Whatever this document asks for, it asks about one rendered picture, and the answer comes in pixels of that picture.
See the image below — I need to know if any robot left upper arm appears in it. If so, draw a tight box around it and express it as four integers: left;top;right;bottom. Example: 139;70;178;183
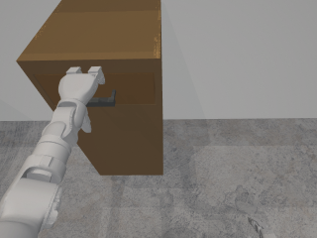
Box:
0;178;63;238

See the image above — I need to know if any drawer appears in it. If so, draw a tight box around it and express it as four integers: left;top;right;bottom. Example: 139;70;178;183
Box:
35;72;156;105

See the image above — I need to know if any handle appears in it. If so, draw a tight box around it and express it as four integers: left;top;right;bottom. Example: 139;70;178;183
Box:
86;89;116;107

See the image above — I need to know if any left robot hand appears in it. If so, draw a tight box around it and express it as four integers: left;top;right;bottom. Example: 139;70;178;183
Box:
58;66;105;133

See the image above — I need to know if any cabinet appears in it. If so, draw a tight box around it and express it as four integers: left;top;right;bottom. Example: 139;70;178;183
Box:
16;0;163;176

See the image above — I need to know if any right robot hand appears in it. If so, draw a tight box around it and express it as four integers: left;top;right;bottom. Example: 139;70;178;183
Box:
247;216;276;238

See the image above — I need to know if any robot left forearm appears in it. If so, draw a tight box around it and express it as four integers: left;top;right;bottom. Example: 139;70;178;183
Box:
0;98;86;217

